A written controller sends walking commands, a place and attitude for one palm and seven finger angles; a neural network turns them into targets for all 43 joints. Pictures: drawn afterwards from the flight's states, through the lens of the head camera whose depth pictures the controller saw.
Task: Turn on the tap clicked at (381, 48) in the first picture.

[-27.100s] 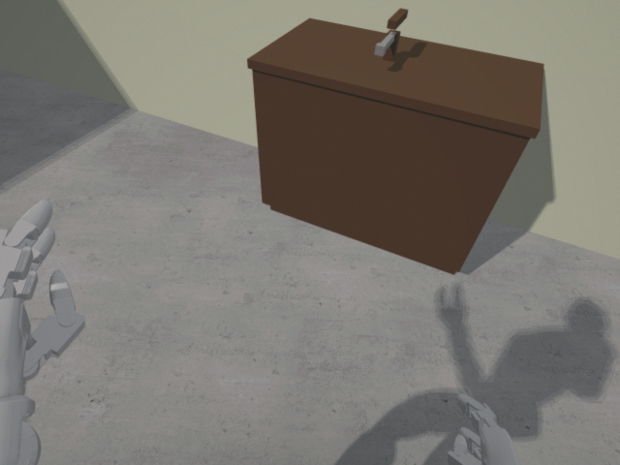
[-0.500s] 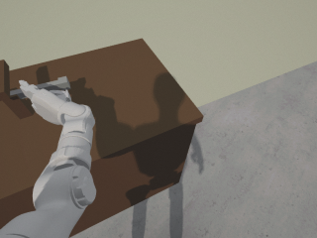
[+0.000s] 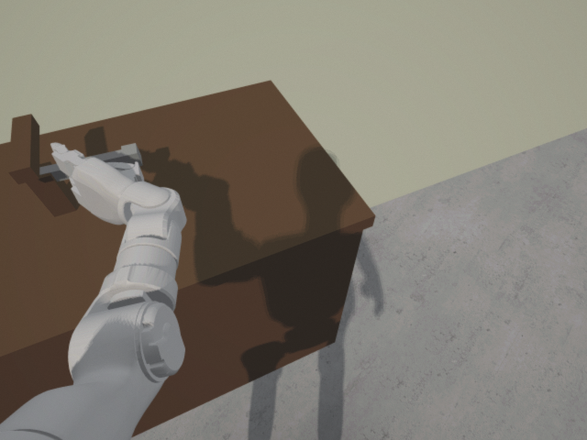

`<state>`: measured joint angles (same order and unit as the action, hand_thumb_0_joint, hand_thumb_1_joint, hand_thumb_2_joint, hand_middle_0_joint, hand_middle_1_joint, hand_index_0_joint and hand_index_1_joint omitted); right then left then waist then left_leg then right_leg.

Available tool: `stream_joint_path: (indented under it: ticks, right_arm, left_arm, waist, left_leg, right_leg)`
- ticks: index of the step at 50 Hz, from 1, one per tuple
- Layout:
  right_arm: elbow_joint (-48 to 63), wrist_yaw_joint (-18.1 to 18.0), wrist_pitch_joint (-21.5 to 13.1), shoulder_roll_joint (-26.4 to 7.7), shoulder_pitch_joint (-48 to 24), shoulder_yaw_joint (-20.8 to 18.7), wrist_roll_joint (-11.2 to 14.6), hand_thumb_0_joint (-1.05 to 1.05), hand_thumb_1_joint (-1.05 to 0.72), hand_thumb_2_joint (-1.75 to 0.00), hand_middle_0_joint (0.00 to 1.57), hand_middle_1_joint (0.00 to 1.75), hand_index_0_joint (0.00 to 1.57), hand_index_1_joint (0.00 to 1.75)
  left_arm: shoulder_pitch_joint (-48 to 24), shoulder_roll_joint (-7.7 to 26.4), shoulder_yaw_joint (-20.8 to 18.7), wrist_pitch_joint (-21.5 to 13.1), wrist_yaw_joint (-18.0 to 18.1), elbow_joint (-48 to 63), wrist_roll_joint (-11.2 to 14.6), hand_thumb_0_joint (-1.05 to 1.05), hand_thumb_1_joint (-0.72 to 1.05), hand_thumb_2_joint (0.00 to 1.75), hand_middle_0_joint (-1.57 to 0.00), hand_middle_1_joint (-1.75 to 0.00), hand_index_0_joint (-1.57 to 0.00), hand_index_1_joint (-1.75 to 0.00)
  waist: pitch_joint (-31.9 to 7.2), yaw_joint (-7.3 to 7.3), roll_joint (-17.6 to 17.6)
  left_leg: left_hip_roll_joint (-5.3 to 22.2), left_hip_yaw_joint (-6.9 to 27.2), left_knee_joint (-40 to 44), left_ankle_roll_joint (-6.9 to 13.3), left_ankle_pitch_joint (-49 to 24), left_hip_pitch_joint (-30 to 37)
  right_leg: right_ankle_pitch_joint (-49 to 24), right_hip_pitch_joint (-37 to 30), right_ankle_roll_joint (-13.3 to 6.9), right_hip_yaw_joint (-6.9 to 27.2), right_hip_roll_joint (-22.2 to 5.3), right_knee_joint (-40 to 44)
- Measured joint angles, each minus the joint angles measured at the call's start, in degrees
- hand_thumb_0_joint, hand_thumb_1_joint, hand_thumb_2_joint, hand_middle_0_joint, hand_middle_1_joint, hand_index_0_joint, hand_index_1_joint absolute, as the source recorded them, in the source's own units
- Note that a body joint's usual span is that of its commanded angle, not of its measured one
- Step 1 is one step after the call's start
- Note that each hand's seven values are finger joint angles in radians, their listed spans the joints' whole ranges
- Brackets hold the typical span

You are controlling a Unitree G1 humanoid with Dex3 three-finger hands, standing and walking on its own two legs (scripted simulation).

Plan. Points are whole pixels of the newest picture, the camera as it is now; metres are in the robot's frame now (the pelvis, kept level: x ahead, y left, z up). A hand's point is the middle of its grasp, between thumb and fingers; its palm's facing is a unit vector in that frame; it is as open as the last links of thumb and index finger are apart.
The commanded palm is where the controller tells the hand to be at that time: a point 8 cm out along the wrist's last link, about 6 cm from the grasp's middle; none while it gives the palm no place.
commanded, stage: lift the hand up off the lever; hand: left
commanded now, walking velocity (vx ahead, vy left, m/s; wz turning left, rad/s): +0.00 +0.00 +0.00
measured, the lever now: (131, 155) +0.57 +0.25 +0.07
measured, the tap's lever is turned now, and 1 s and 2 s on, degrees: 86 86 86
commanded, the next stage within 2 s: draw the hand back beside the body in 0.80 s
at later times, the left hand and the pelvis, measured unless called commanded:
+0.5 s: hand (134, 161) +0.48 +0.21 +0.13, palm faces +0.82 -0.55 -0.13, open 7.8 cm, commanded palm +0.42 +0.22 +0.14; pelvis +0.01 +0.00 +0.01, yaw +0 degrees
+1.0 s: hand (140, 157) +0.48 +0.19 +0.14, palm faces +0.70 -0.70 -0.15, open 7.8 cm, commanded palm +0.40 +0.23 +0.15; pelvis +0.02 +0.00 +0.01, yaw -1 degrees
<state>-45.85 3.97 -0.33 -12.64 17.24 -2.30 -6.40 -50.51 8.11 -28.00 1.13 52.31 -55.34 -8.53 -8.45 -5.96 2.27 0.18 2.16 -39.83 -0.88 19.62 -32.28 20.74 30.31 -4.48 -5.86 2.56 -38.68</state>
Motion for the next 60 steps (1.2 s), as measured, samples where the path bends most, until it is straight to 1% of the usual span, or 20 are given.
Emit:
stream_joint_path:
  ticks: [5, 11, 15, 20, 26, 30, 38, 42, 46, 47, 49, 51, 52, 54, 56, 57, 60]
  right_arm:
    - [-0.3, -0.5, -0.3, -0.2, 0.2, 0.3, 0.3, 0.01, -0.91, -0.90, 0.20, 0.30, 0.20, 0.30]
    - [-0.5, -0.7, -0.6, -0.7, 1.0, -0.1, 0.2, 0.01, -0.91, -0.90, 0.20, 0.30, 0.20, 0.30]
    - [-0.6, -0.6, -0.3, -1.1, 1.9, -0.4, 0.4, 0.01, -0.91, -0.90, 0.20, 0.30, 0.20, 0.30]
    - [-0.6, -0.8, 0.1, -1.1, 2.4, -0.6, 0.8, 0.01, -0.91, -0.90, 0.20, 0.30, 0.20, 0.30]
    - [-0.9, -0.7, -0.4, -0.7, 1.5, -0.6, 0.7, 0.01, -0.91, -0.90, 0.20, 0.30, 0.20, 0.30]
    - [-0.8, -0.7, -0.6, -0.4, 0.4, -0.4, 0.7, 0.01, -0.91, -0.90, 0.20, 0.30, 0.20, 0.30]
    - [0.4, -0.9, -0.2, -0.1, -0.7, -0.1, 1.1, 0.01, -0.91, -0.90, 0.20, 0.30, 0.20, 0.30]
    - [0.4, -0.9, -0.4, -0.1, -1.0, -0.2, 1.0, 0.01, -0.91, -0.90, 0.20, 0.30, 0.20, 0.30]
    - [0.1, -1.0, -0.4, 0.0, -1.2, -0.3, 1.1, 0.01, -0.91, -0.90, 0.20, 0.30, 0.20, 0.30]
    - [0.2, -1.3, -0.1, 0.0, -1.3, -0.4, 1.3, 0.01, -0.91, -0.90, 0.20, 0.30, 0.20, 0.30]
    - [1.0, -2.3, 0.8, 0.0, -1.2, -0.4, 2.0, 0.01, -0.91, -0.90, 0.20, 0.30, 0.20, 0.30]
    - [2.2, -3.6, 1.7, -0.1, -0.8, -0.4, 3.0, 0.01, -0.91, -0.90, 0.20, 0.30, 0.20, 0.30]
    - [2.8, -4.2, 2.0, -0.3, -0.5, -0.4, 3.6, 0.01, -0.91, -0.90, 0.20, 0.30, 0.20, 0.30]
    - [3.8, -5.3, 2.7, -0.5, 0.0, -0.1, 4.7, 0.01, -0.91, -0.90, 0.20, 0.30, 0.20, 0.30]
    - [4.6, -6.3, 3.3, -0.7, 0.3, 0.3, 5.8, 0.01, -0.91, -0.90, 0.20, 0.30, 0.20, 0.30]
    - [4.8, -6.3, 3.4, -0.9, 0.2, 0.5, 6.3, 0.01, -0.91, -0.90, 0.20, 0.30, 0.20, 0.30]
    - [6.2, -5.9, 3.6, -1.1, -0.5, 1.1, 7.6, 0.01, -0.91, -0.90, 0.20, 0.30, 0.20, 0.30]
  left_arm:
    - [-1.8, 1.8, -0.3, 0.7, -0.5, -1.9, 0.3, 0.01, 0.90, 0.90, -0.15, -0.16, -0.15, -0.15]
    - [-2.5, 2.5, -0.7, 0.3, -0.8, -0.9, 0.4, 0.02, 0.90, 0.90, -0.15, -0.16, -0.15, -0.15]
    - [-1.2, 2.0, -0.4, 0.5, -1.2, 0.5, 0.9, 0.02, 0.90, 0.90, -0.15, -0.16, -0.15, -0.15]
    - [1.1, 0.8, -0.7, 1.8, -1.6, 2.8, 2.0, 0.01, 0.90, 0.90, -0.16, -0.16, -0.15, -0.15]
    - [1.6, -0.4, 0.6, 3.0, -1.1, 4.4, 1.5, 0.02, 0.90, 0.90, -0.15, -0.16, -0.15, -0.15]
    - [1.0, -1.0, 1.4, 3.8, -1.1, 4.9, 1.6, 0.02, 0.90, 0.90, -0.15, -0.16, -0.15, -0.15]
    - [1.8, -1.5, 0.9, 6.0, -1.5, 5.8, 2.2, 0.01, 0.90, 0.90, -0.16, -0.16, -0.15, -0.15]
    - [2.8, -2.1, 1.4, 6.0, -1.4, 7.5, 1.8, 0.01, 0.90, 0.90, -0.16, -0.16, -0.15, -0.15]
    - [3.2, -2.2, 2.0, 6.0, -1.5, 8.5, 1.8, 0.02, 0.90, 0.90, -0.15, -0.16, -0.15, -0.15]
    - [3.8, -1.9, 3.4, 6.3, -3.0, 9.7, 1.7, 0.02, 0.90, 0.90, -0.15, -0.16, -0.15, -0.15]
    - [6.6, -1.2, 6.5, 6.0, -9.1, 13.2, 1.8, 0.02, 0.91, 0.90, -0.15, -0.16, -0.15, -0.15]
    - [10.1, -0.4, 8.9, 5.5, -15.2, 16.9, 2.6, 0.02, 0.91, 0.90, -0.15, -0.16, -0.15, -0.15]
    - [12.1, -0.1, 9.8, 5.0, -18.3, 18.8, 3.5, 0.02, 0.91, 0.90, -0.15, -0.16, -0.15, -0.15]
    - [16.2, 0.3, 11.0, 3.8, -24.5, 22.3, 6.1, 0.02, 0.90, 0.90, -0.15, -0.16, -0.15, -0.16]
    - [20.5, 0.4, 11.2, 3.1, -29.1, 25.6, 9.2, 0.01, 0.90, 0.90, -0.16, -0.17, -0.16, -0.16]
    - [22.9, 1.1, 11.5, 2.6, -31.2, 26.5, 9.9, 0.01, 0.90, 0.90, -0.16, -0.17, -0.16, -0.16]
    - [31.2, 5.5, 12.4, 1.2, -37.9, 28.6, 11.8, 0.01, 0.90, 0.90, -0.17, -0.18, -0.16, -0.17]
  waist:
    - [0.5, -0.35, -0.3]
    - [0.7, -0.60, -0.3]
    - [0.5, -0.41, 0.0]
    - [0.3, -0.12, 0.3]
    - [0.6, 0.38, 0.2]
    - [0.7, 0.76, 0.2]
    - [0.5, 1.53, 0.1]
    - [0.7, 1.98, -0.1]
    - [1.1, 2.08, -0.4]
    - [1.4, 2.16, -0.5]
    - [2.0, 2.44, -0.6]
    - [2.2, 2.68, -0.5]
    - [2.2, 2.81, -0.3]
    - [2.2, 3.13, -0.2]
    - [2.3, 3.52, -0.2]
    - [2.6, 3.51, -0.1]
    - [3.7, 3.03, 0.0]
  left_leg:
    - [0.1, 0.4, 0.5, -0.2, -0.6, -0.3]
    - [0.3, 0.3, 0.7, -0.3, -0.8, -1.0]
    - [0.3, -0.1, 1.4, -0.2, -0.7, -0.1]
    - [0.3, -0.6, 2.7, 0.0, -0.6, 2.2]
    - [0.1, -0.5, 3.2, 0.1, -0.5, 3.8]
    - [-0.1, -0.5, 3.6, 0.1, -0.5, 4.3]
    - [-0.3, -0.8, 5.0, 0.2, -0.8, 5.6]
    - [-0.3, -0.6, 4.9, 0.2, -0.7, 5.7]
    - [-0.3, -0.3, 4.6, 0.1, -0.7, 5.6]
    - [-0.4, -0.3, 4.6, 0.1, -0.7, 5.8]
    - [-0.2, -0.8, 5.1, 0.2, -0.7, 6.9]
    - [0.1, -1.6, 6.2, 0.3, -1.0, 8.7]
    - [0.2, -2.0, 6.9, 0.4, -1.1, 9.7]
    - [0.4, -2.7, 8.4, 0.6, -1.6, 12.1]
    - [0.6, -3.4, 9.9, 0.7, -2.0, 14.7]
    - [0.7, -3.8, 10.9, 0.6, -2.2, 16.3]
    - [0.9, -4.7, 13.7, 0.5, -2.8, 20.7]
  right_leg:
    - [-0.5, 0.2, -0.3, -0.4, 0.1, 0.5]
    - [-0.8, 0.9, -0.4, -0.2, 0.3, 0.8]
    - [-0.8, 0.2, -0.2, 0.2, 0.4, 1.4]
    - [-0.9, -2.0, 0.0, 0.7, 0.4, 2.6]
    - [-0.7, -3.6, 0.1, 0.6, 0.2, 3.2]
    - [-0.6, -4.1, 0.2, 0.6, 0.0, 3.4]
    - [-0.7, -5.1, 0.4, 1.0, -0.2, 4.3]
    - [-0.6, -5.3, 0.3, 0.8, -0.2, 4.3]
    - [-0.5, -5.4, 0.3, 0.5, -0.2, 4.2]
    - [-0.4, -5.5, 0.2, 0.5, -0.2, 4.1]
    - [-0.6, -6.4, 0.2, 1.0, -0.1, 4.5]
    - [-1.1, -7.8, 0.3, 1.8, 0.2, 5.5]
    - [-1.4, -8.7, 0.3, 2.2, 0.3, 6.1]
    - [-1.9, -10.8, 0.4, 3.0, 0.6, 7.5]
    - [-2.6, -13.1, 0.4, 3.8, 0.8, 9.1]
    - [-2.8, -14.4, 0.5, 4.2, 0.9, 9.8]
    - [-3.6, -18.1, 0.5, 5.2, 1.2, 11.6]
